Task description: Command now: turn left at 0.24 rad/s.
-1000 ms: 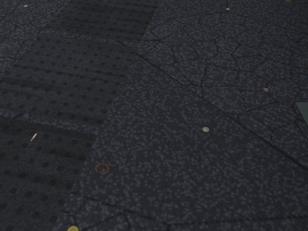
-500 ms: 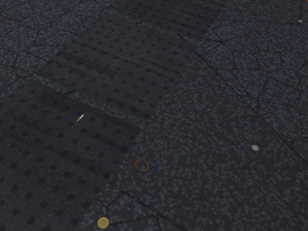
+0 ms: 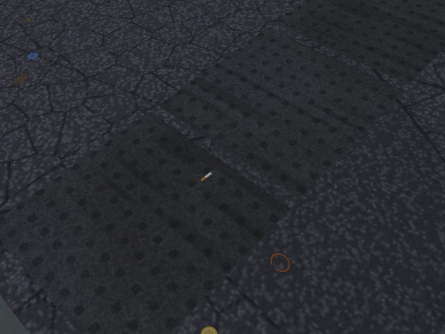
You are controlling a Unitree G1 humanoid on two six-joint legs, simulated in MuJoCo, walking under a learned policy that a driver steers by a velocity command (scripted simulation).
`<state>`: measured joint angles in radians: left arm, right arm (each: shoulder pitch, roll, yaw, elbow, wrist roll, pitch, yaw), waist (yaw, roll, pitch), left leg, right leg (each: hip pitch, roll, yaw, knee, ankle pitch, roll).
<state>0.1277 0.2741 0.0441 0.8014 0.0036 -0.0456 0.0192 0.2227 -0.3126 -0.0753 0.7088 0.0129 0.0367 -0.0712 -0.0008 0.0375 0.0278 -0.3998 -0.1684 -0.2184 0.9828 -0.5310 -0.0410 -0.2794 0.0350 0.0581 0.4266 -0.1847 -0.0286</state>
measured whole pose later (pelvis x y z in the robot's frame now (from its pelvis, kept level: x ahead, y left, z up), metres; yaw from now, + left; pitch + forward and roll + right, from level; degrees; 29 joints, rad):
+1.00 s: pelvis +0.35 -0.14 +0.00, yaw -28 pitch +2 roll +0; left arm 0.32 0.28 0.05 0.72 -0.01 -0.07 -0.01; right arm 0.13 -0.31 -0.04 0.65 -0.02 -0.10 -0.01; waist 0.05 0.04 0.02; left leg -0.71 0.12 -0.09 0.81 0.00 -0.05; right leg -0.16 0.14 0.10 0.33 -0.20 -0.11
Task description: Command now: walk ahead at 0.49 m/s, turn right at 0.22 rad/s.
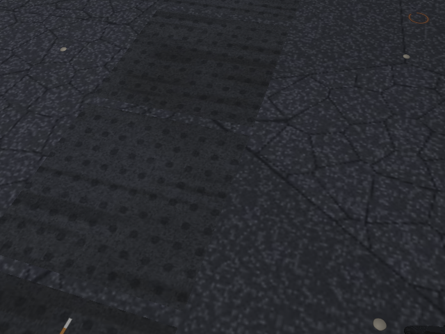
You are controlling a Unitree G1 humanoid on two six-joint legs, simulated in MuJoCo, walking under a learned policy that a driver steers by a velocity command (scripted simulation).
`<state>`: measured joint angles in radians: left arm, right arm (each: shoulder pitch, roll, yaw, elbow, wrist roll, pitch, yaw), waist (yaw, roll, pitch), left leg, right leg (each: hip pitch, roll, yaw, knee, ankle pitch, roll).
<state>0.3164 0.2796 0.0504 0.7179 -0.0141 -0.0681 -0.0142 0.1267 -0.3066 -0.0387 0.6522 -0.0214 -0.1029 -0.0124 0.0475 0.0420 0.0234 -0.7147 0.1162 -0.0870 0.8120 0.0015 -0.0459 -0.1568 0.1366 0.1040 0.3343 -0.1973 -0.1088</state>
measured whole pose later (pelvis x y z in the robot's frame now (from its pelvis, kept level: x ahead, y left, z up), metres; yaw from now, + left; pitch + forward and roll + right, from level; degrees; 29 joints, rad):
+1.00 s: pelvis +0.56 +0.08 +0.00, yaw +28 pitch +1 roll -2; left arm 0.34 0.28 0.07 0.80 0.01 -0.10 -0.01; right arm 0.19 -0.32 -0.06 0.63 0.02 -0.02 0.01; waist 0.07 0.06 0.02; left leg -0.70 0.09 -0.07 0.99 -0.15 -0.01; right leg -0.08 0.02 -0.11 0.28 -0.23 -0.03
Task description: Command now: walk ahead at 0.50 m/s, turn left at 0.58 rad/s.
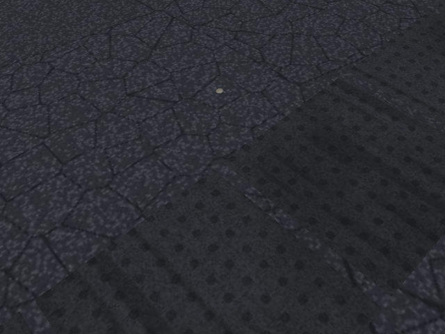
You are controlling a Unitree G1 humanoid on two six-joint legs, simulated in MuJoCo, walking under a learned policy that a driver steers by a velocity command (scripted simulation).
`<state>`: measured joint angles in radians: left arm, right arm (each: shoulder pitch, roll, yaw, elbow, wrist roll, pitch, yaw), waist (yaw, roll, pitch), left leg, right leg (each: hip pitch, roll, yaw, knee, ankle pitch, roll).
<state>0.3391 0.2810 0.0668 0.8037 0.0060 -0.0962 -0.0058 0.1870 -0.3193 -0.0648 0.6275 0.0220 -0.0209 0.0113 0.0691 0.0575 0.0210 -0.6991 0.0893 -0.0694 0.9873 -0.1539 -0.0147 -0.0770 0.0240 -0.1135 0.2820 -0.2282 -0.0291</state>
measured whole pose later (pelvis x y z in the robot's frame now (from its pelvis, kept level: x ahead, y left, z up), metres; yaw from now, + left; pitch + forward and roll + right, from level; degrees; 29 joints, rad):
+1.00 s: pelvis +0.52 +0.01 +0.00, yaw -13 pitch +3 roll +1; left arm 0.22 0.30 0.07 0.69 0.00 -0.03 -0.02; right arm 0.11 -0.31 -0.06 0.69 -0.01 -0.07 -0.03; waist 0.02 0.02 0.08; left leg -0.61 0.07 -0.08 1.11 -0.37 -0.06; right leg -0.32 0.11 0.05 0.42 -0.14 -0.10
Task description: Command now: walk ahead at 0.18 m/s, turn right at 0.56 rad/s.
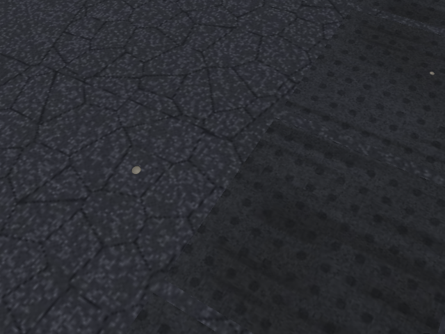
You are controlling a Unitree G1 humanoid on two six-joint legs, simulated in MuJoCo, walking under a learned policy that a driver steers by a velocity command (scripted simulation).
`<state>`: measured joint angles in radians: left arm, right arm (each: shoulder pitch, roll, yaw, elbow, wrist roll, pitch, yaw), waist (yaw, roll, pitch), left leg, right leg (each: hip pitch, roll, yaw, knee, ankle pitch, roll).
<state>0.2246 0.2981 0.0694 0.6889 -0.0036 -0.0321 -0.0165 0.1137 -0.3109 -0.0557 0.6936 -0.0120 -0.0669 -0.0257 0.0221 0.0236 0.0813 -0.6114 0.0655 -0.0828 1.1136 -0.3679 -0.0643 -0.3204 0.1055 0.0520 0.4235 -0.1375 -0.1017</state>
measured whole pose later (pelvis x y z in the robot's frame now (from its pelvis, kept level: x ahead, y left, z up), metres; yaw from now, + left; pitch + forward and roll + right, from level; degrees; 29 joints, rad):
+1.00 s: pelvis +0.12 +0.07 -0.01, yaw +16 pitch +2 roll +0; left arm 0.22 0.32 0.09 0.74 -0.02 0.00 0.01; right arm 0.14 -0.29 -0.07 0.62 0.03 0.05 0.03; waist 0.03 -0.02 0.03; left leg -0.29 0.01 0.06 0.56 -0.31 0.02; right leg -0.18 -0.12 -0.16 0.56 -0.39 0.02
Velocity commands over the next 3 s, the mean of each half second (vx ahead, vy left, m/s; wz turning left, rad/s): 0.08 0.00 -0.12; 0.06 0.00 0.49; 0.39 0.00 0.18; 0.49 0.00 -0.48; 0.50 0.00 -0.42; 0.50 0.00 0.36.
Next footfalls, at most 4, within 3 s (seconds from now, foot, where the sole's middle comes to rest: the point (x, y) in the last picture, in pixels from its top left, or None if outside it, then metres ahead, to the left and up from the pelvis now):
0.26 left None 0.23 0.14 -0.78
0.56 right None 0.13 -0.07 -0.78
1.00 left None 0.12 0.19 -0.78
1.50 right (212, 296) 0.52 0.11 -0.78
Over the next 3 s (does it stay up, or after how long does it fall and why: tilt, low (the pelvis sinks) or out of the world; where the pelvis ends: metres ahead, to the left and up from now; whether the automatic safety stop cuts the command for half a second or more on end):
stays up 1.12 0.19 -0.02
